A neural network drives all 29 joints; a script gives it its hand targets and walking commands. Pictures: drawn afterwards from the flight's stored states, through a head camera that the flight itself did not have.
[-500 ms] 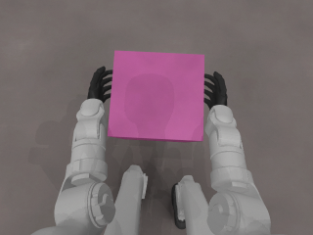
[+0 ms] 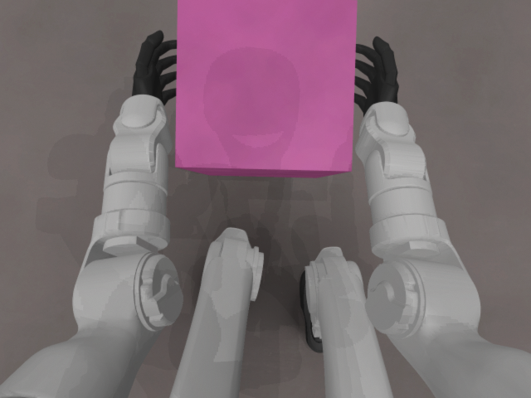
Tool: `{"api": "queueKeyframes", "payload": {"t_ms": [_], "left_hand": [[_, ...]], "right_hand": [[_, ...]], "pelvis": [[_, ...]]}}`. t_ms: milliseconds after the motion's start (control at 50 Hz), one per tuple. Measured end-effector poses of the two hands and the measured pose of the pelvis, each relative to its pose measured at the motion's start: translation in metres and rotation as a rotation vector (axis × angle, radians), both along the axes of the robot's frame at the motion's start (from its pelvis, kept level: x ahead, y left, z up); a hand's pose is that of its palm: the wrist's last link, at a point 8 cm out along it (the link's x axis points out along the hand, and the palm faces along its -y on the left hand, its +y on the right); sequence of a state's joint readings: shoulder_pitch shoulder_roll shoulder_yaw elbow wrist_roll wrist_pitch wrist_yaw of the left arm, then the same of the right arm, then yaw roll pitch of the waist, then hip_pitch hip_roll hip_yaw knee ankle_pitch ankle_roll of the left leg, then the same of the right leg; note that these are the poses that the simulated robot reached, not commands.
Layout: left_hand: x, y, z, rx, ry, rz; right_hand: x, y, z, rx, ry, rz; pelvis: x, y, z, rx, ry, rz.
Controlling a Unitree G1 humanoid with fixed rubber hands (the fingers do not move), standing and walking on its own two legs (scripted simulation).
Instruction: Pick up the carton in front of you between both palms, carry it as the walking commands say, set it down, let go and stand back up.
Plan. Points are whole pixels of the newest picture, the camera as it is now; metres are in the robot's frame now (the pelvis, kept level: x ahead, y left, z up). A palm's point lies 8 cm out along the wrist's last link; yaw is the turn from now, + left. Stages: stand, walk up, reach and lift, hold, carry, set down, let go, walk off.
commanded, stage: set down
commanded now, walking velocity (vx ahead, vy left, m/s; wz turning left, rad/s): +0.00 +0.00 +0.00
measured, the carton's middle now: (264, 109) +0.50 +0.09 -0.18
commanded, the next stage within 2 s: none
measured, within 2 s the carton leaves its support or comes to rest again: rests again in 1.10 s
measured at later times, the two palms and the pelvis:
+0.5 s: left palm (168, 110) +0.49 +0.25 -0.25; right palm (338, 115) +0.53 -0.04 -0.25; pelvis -0.01 +0.00 -0.09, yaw -2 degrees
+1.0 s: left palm (176, 119) +0.48 +0.25 -0.28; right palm (340, 119) +0.53 -0.05 -0.28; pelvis -0.01 -0.01 -0.11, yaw -2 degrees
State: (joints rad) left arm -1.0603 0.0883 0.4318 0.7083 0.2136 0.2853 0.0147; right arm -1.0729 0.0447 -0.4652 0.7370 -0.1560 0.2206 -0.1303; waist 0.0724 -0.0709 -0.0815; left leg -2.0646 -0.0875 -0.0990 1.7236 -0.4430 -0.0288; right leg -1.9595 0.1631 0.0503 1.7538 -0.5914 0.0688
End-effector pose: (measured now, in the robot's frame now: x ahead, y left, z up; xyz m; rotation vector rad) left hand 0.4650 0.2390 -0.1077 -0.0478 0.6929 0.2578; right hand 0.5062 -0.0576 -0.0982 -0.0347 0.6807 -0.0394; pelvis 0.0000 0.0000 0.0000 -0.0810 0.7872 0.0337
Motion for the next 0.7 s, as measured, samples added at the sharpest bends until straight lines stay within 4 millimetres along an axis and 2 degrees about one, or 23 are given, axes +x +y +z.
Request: {"api": "queueKeyframes", "payload": {"t_ms": [440,540,700], "left_hand": [[0.021,0.016,-0.134,0.029,0.058,-0.006],[0.027,0.015,-0.145,0.033,0.066,-0.008],[0.029,0.013,-0.150,0.028,0.071,-0.005]], "right_hand": [[0.025,0.016,-0.140,-0.009,0.052,0.038],[0.027,0.014,-0.156,-0.003,0.058,0.037],[0.031,0.012,-0.163,-0.003,0.060,0.053]], "pelvis": [[-0.011,-0.004,-0.086,0.007,-0.048,-0.040],[-0.007,-0.002,-0.097,0.019,-0.063,-0.054],[-0.004,-0.005,-0.105,0.033,-0.060,-0.067]]}}
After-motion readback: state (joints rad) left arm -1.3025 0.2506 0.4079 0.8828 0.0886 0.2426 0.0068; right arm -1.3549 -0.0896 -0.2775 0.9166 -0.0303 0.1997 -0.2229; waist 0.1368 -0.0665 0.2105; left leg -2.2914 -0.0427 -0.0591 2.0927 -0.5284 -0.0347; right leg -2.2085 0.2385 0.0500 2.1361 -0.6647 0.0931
